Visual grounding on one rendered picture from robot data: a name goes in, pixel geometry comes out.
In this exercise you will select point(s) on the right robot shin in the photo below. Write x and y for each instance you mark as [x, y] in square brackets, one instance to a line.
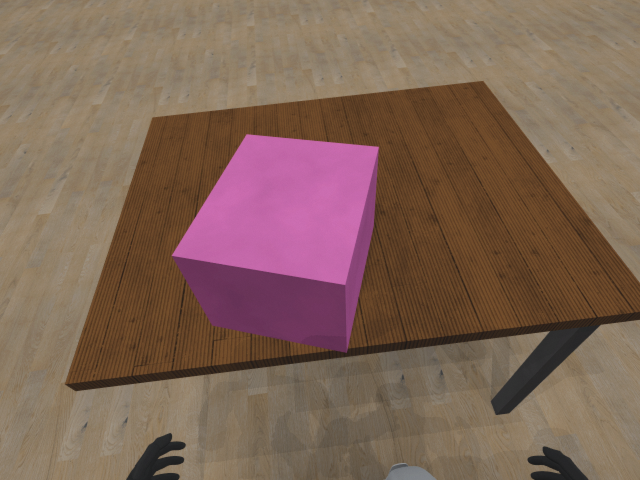
[398, 466]

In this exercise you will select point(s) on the right robot hand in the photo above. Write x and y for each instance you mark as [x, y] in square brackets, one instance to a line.
[557, 461]

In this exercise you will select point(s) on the left robot hand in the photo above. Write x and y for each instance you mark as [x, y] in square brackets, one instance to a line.
[149, 463]

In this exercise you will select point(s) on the table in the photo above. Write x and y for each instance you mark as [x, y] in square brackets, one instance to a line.
[475, 237]

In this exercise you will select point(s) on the carton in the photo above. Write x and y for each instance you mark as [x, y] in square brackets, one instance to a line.
[280, 245]

